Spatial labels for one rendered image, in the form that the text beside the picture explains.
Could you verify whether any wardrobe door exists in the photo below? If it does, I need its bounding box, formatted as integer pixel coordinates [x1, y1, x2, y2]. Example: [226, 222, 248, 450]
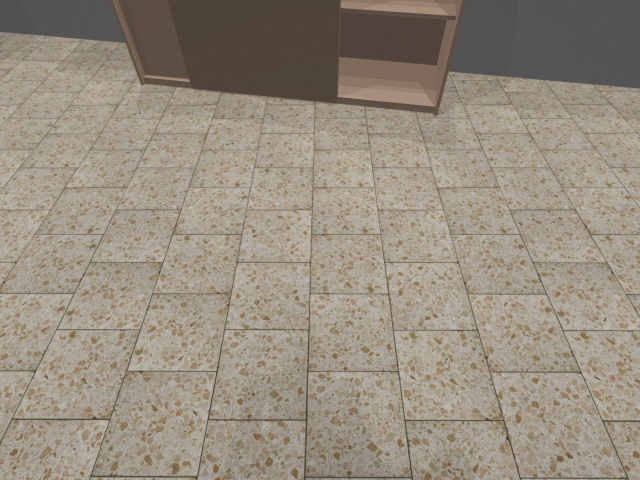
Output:
[168, 0, 341, 98]
[119, 0, 189, 79]

